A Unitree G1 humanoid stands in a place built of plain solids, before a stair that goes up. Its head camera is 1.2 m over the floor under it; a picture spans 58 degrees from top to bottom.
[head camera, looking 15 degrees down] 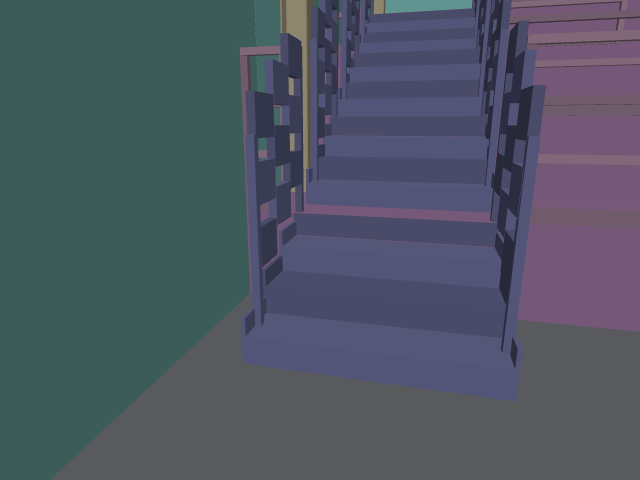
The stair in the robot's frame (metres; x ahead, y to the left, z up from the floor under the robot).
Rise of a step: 0.15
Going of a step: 0.30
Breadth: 1.32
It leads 14 degrees to the right of straight ahead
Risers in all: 4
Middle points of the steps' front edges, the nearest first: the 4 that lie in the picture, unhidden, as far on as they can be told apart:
1.84 -0.24 0.16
2.13 -0.31 0.31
2.42 -0.38 0.47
2.72 -0.46 0.62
